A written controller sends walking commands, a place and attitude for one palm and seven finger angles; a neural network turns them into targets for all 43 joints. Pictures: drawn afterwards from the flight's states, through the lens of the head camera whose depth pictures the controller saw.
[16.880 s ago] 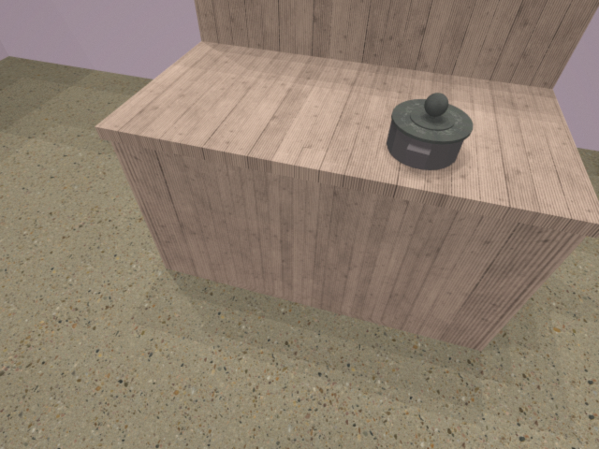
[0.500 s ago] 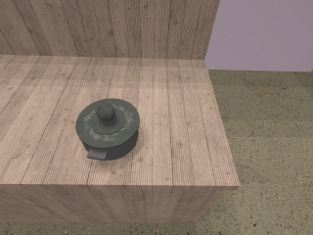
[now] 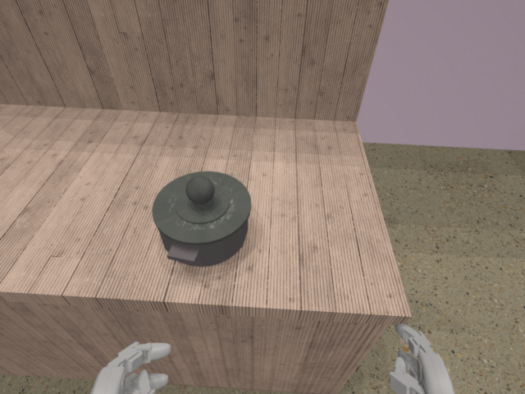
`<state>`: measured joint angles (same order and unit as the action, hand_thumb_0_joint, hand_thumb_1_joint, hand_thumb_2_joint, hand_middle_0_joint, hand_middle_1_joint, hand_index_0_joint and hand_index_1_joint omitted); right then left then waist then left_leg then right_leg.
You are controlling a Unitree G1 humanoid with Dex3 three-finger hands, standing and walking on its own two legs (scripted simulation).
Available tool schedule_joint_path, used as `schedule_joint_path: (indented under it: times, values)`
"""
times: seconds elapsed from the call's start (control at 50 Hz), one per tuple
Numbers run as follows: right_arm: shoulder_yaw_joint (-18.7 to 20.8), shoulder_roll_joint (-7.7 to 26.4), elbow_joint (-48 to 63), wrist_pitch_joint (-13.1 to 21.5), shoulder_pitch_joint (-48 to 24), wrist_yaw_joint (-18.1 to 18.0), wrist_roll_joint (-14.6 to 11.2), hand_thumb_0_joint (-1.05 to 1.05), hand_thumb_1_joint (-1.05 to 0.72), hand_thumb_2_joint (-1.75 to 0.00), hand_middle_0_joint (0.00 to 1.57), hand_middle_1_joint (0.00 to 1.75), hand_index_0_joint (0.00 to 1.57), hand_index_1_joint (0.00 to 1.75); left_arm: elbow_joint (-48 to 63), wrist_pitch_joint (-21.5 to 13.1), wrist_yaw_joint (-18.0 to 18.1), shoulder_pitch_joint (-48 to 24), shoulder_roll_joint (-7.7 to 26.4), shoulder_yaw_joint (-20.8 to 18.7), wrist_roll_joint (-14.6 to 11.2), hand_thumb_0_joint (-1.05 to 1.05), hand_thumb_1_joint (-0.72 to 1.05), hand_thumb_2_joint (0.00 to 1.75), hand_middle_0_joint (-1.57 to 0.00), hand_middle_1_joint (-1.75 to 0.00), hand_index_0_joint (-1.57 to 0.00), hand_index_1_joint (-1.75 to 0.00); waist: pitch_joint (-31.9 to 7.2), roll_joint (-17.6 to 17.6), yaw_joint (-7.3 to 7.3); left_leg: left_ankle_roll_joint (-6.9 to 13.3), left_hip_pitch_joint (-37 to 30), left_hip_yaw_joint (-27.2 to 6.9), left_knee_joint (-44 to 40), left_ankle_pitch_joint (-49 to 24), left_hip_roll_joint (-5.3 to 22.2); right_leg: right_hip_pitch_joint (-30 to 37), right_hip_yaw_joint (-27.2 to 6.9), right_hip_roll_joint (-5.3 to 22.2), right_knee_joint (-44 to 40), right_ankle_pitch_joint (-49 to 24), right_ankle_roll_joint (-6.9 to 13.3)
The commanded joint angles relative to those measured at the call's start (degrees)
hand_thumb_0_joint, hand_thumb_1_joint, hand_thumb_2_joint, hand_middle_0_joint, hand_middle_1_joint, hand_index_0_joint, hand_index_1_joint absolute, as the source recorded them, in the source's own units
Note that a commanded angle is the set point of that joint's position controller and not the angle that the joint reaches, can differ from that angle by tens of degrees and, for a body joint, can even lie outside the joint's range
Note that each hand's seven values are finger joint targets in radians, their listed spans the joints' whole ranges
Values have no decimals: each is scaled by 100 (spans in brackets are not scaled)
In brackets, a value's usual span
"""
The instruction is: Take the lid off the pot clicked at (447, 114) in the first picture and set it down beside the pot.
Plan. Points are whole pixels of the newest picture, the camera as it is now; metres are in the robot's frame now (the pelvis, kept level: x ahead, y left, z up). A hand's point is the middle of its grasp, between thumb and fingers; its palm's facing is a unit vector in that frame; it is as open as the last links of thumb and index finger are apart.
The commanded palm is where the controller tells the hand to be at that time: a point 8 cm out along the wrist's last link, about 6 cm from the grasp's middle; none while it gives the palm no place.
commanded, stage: lift the closed hand beside the body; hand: left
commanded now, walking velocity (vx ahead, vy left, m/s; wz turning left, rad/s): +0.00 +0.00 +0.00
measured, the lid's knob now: (200, 189) +0.45 +0.16 +0.06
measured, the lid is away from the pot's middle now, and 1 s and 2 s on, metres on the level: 0.00 0.00 0.00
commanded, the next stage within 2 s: raise the hand higher, near the body in 0.26 s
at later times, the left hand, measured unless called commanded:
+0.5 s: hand out of the picture +0.12 +0.24 -0.01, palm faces +0.26 -0.89 -0.36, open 3.1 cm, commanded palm +0.08 +0.27 +0.02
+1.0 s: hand (87, 338) +0.17 +0.24 +0.06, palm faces +0.27 -0.87 -0.41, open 3.1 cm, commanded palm +0.12 +0.28 +0.10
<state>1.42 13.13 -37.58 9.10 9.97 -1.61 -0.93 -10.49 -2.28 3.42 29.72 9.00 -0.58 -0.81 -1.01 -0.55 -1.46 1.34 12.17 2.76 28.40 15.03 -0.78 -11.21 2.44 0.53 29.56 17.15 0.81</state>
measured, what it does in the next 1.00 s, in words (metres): stands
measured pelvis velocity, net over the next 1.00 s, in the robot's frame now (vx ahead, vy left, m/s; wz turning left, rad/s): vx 0.02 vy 0.01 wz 0.01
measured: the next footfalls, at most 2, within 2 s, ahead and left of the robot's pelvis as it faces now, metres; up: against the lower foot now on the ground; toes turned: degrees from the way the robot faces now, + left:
none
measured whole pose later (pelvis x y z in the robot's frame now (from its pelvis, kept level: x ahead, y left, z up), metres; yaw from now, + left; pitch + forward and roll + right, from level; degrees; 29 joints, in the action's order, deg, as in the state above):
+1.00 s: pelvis +0.02 +0.01 +0.00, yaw +0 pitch -3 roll +0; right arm -0.7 11.7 -35.8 7.7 11.6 -3.4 0.1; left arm 16.7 -3.7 4.6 36.5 16.4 -9.4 -0.8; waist 1.8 3.1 -3.4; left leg 1.9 7.9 2.2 25.6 15.1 -0.9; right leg -5.6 3.0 0.5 24.2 15.9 0.2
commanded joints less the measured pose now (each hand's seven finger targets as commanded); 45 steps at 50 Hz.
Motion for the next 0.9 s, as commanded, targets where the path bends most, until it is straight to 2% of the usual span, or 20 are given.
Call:
schedule_joint_path:
  times: [0.0, 0.02, 0.06, 0.12, 0.14, 0.18, 0.22, 0.28, 0.34, 0.36, 0.42, 0.44, 0.48, 0.54, 0.6, 0.66, 0.7, 0.74, 0.84, 0.88]
  values:
    - [35, 468, 1139, 208, -471, -137, -8, 0, -90, -90, 20, 30, 20, 30, 1330, -354, 130, -436, 724, -349, 30, 0, 90, 90, -104, -121, -104, -121, 363, 741, 109, -92, -47, -109, -398, -335, 93, -540, -75, 108, -820, -440, 39]
    - [26, 486, 1173, 192, -473, -160, -5, 0, -90, -90, 20, 30, 20, 30, 1339, -371, 108, -493, 657, -220, 36, 0, 90, 90, -108, -126, -108, -126, 413, 761, 136, -83, -1, -118, -384, -185, 62, -600, -73, 90, -859, -298, 41]
    - [26, 510, 1249, 235, -386, -200, 8, 0, -90, -90, 20, 30, 20, 30, 1610, -437, 118, -245, 887, -443, 17, 0, 90, 90, -117, -136, -117, -136, 10, 773, 20, -67, -174, -155, -386, -217, 64, -365, -72, 90, -814, -257, 68]
    - [15, 510, 1315, 252, -384, -260, 40, 0, -90, -90, 20, 30, 20, 30, 1894, -446, 157, 142, 1116, -737, -22, 0, 90, 90, -130, -150, -130, -150, -491, 228, -82, -23, -255, -215, -380, -411, 90, -44, -30, 63, -779, -391, 49]
    - [17, 498, 1294, 256, -433, -282, 48, 0, -90, -90, 20, 30, 20, 30, 1760, -417, 147, 315, 1030, -692, -22, 0, 90, 90, -130, -150, -130, -150, -378, -91, -83, -1, -190, -218, -358, -448, 100, -68, -40, 62, -769, -419, 25]
    - [14, 522, 1248, 232, -462, -294, 42, 0, -90, -90, 20, 30, 20, 30, 1583, -375, 136, 251, 942, -622, -2, 0, 90, 90, -130, -150, -130, -150, -130, -231, -21, 22, -131, -229, -338, -446, 104, -250, -44, 48, -785, -429, -6]
    - [11, 540, 1213, 220, -492, -300, 35, 0, -90, -90, 20, 30, 20, 30, 1472, -375, 118, 197, 936, -615, 20, 0, 90, 90, -130, -150, -130, -150, 69, -195, -1, 30, -54, -237, -334, -325, 89, -364, -36, 41, -842, -299, -11]
    - [15, 532, 1188, 241, -544, -320, 39, 0, -90, -90, 20, 30, 20, 30, 1718, -390, 120, 362, 1221, -947, 10, 0, 90, 90, -130, -150, -130, -150, -53, -60, -127, 36, -109, -250, -367, -417, 100, -231, -48, 71, -812, -365, 0]
    - [0, 453, 1184, 297, -599, -339, 42, 0, -90, -90, 20, 30, 20, 30, 2306, -427, 191, 541, 1506, -1308, -10, 0, 90, 90, -130, -150, -130, -150, -322, 427, -223, 4, -338, -265, -440, -680, 117, 20, -36, 89, -793, -573, 44]
    - [-23, 421, 1161, 309, -623, -336, 54, 0, -90, -90, 20, 30, 20, 30, 2239, -377, 176, 697, 1282, -1125, -18, 0, 90, 90, -130, -150, -130, -150, -262, 339, -203, 7, -360, -273, -442, -763, 124, 9, -7, 85, -777, -673, 33]
    - [-12, 442, 1100, 293, -637, -326, 47, 0, -90, -90, 20, 30, 20, 30, 2067, -323, 153, 587, 1063, -925, 4, 0, 90, 90, -130, -150, -130, -150, 179, -11, -99, 19, -240, -288, -443, -730, 124, -176, 34, 46, -872, -671, 5]
    - [2, 471, 1103, 295, -609, -324, 42, 0, -90, -90, 20, 30, 20, 30, 2161, -340, 142, 536, 1112, -938, 10, 0, 90, 90, -130, -150, -130, -150, 111, -68, -98, 26, -292, -297, -450, -771, 141, -165, 36, 54, -853, -706, -4]
    - [7, 471, 1139, 313, -619, -313, 50, 0, -90, -90, 20, 30, 20, 30, 2450, -373, 121, 681, 1126, -930, 16, 0, 90, 90, -130, -150, -130, -150, 3, 16, -144, 28, -379, -307, -488, -832, 147, -69, 40, 57, -827, -753, -5]
    - [-35, 427, 1202, 391, -610, -288, 61, 0, -90, -90, 20, 30, 20, 30, 3217, -441, 172, 659, 1330, -1061, 20, 0, 90, 90, -130, -150, -130, -150, -221, 517, -198, -7, -585, -360, -562, -1048, 159, 125, 49, 73, -794, -856, 35]
    - [6, 419, 1103, 297, -645, -308, 59, 0, -90, -90, 20, 30, 20, 30, 2956, -364, 231, 842, 1461, -1345, 26, 0, 90, 90, -130, -150, -130, -150, -23, 170, -217, -20, -528, -344, -558, -1258, 178, 140, 67, 28, -852, -1069, 36]
    - [-12, 427, 1169, 272, -660, -287, 55, 0, -90, -90, 20, 30, 20, 30, 3134, -408, 170, 763, 1228, -1075, 31, 0, 90, 90, -130, -150, -130, -150, 63, 238, -175, -18, -558, -322, -578, -1295, 190, 97, 62, 49, -852, -1091, 22]
    - [-7, 436, 1162, 260, -675, -276, 64, 0, -90, -90, 20, 30, 20, 30, 3269, -427, 169, 794, 1310, -1178, 28, 0, 90, 90, -130, -150, -130, -150, 13, 217, -201, -20, -587, -342, -592, -1280, 195, 162, 63, 39, -873, -1071, 19]
    - [-32, 430, 1230, 314, -623, -269, 75, 0, -90, -90, 20, 30, 20, 30, 3800, -500, 200, 616, 1454, -1232, 40, 0, 90, 90, -130, -150, -130, -150, -234, 520, -214, -31, -744, -370, -618, -1403, 209, 261, 49, 54, -845, -1097, 30]
    - [-7, 402, 1170, 209, -684, -270, 69, 0, -90, -90, 20, 30, 20, 30, 3526, -463, 213, 799, 1445, -1405, 9, 0, 90, 90, -130, -150, -130, -150, -25, 95, -223, -32, -658, -316, -619, -1527, 228, 264, 52, 33, -905, -1300, 17]
    - [-17, 425, 1216, 223, -684, -250, 79, 0, -90, -90, 20, 30, 20, 30, 3842, -526, 186, 666, 1431, -1350, 11, 0, 90, 90, -130, -150, -130, -150, -120, 250, -224, -25, -755, -325, -611, -1639, 233, 289, 38, 41, -893, -1363, 10]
